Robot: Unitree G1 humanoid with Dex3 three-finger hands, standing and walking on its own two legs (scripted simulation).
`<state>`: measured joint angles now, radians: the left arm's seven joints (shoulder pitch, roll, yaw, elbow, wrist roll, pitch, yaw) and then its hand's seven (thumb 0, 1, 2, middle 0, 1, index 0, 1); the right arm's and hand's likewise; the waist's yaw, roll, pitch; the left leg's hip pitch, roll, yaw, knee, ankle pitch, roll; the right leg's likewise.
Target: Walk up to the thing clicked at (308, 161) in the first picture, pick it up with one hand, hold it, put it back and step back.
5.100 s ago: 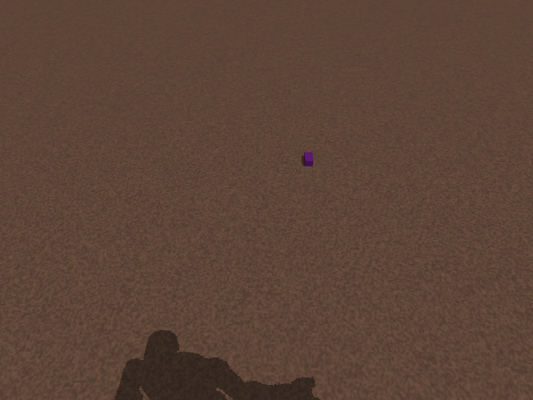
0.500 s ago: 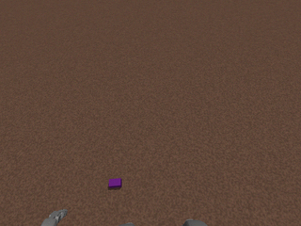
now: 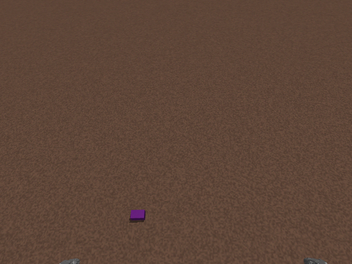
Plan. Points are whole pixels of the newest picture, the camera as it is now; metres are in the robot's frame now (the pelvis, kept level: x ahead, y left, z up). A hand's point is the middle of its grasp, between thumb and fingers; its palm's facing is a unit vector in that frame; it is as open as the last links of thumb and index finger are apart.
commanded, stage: walk up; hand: left
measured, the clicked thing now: (138, 215) +0.47 +0.26 -0.75
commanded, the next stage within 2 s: stand in 0.68 s
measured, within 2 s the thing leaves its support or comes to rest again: neither
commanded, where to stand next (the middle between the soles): +0.08 +0.01 m, yaw +1 degrees
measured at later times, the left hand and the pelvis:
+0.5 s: hand out of the picture +0.09 +0.27 -0.15, palm faces +0.03 -0.95 -0.32, open 7.4 cm; pelvis +0.01 +0.01 +0.01, yaw +1 degrees
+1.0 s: hand out of the picture +0.10 +0.26 -0.15, palm faces +0.02 -0.95 -0.33, open 7.4 cm; pelvis +0.03 +0.01 +0.01, yaw +2 degrees
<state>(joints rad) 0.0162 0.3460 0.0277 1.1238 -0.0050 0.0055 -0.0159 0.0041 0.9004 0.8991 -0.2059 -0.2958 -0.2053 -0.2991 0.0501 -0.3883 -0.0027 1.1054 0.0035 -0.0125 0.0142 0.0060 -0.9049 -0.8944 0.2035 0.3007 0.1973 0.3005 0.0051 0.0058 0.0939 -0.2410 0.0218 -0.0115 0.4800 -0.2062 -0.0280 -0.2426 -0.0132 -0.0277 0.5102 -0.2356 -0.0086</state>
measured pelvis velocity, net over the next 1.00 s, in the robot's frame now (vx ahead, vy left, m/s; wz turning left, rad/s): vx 0.03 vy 0.01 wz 0.03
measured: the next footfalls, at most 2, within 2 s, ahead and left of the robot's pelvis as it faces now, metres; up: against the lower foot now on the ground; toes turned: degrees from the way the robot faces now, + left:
none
